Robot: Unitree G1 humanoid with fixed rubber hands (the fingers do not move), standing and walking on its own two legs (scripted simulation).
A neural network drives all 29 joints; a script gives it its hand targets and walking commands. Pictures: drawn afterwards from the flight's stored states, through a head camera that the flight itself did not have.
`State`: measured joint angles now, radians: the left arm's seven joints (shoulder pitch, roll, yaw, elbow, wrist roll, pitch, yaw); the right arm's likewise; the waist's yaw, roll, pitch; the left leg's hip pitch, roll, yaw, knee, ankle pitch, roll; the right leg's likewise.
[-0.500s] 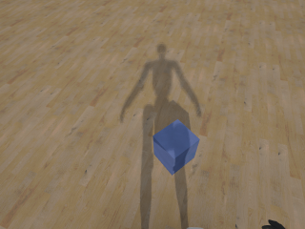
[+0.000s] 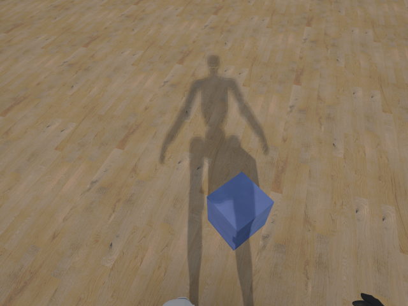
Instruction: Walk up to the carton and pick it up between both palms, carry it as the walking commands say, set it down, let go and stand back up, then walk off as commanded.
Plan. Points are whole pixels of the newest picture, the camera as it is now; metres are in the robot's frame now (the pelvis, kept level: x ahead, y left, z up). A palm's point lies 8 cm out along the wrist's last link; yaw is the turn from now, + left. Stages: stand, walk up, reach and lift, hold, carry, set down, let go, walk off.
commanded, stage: walk up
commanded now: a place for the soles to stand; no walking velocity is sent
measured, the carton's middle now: (237, 211) +0.58 -0.12 -0.63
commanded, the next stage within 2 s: none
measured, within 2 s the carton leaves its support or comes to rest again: neither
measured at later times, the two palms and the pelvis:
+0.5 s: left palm out of the picture +0.10 +0.29 -0.09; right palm out of the picture +0.09 -0.33 -0.11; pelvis +0.02 -0.02 +0.00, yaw -1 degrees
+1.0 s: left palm out of the picture +0.13 +0.28 -0.09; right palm out of the picture +0.10 -0.33 -0.10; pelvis +0.03 -0.02 +0.01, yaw -1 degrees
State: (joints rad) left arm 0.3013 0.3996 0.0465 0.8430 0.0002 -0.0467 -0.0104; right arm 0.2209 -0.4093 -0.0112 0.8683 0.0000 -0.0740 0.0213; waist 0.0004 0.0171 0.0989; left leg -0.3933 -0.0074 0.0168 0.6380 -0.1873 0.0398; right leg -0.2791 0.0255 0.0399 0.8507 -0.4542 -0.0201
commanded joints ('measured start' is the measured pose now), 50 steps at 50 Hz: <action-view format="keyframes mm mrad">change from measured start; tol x16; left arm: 1 81 183 50 -43 -9 24 -7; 50 -237 170 17 120 8 6 9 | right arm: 1 -1 -249 -104 -78 -9 -13 -41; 50 -99 -163 -36 57 -14 7 -34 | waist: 1 13 74 -21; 9 -27 147 -62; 14 17 -234 -2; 24 27 -5 -198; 50 -10 -40 -139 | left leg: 1 69 274 -299 -373 -166 158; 10 162 246 -282 -268 -243 164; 15 -98 38 -87 204 -323 -3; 23 204 185 -237 -153 125 86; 28 141 92 -122 -150 -97 28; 50 215 134 -115 -217 68 25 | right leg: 1 -164 -53 28 160 13 -14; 8 -174 -33 -3 -101 -57 15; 11 68 -17 -63 -410 78 -19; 14 90 -314 517 -623 81 -127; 22 -9 -97 94 -274 368 -46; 50 12 -125 134 -478 263 -41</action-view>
